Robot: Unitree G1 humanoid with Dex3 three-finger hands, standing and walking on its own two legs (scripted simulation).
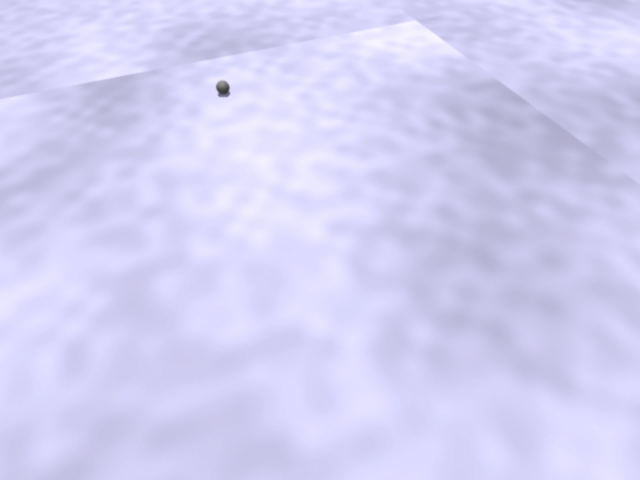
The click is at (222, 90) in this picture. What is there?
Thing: free ball
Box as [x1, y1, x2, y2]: [216, 80, 228, 93]
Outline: 219,81 216,85 217,90 220,93 227,92 228,84 225,81
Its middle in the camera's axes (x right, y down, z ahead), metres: -0.58 -0.94 +2.35
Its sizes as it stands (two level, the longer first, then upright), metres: 0.077 0.077 0.077
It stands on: the floor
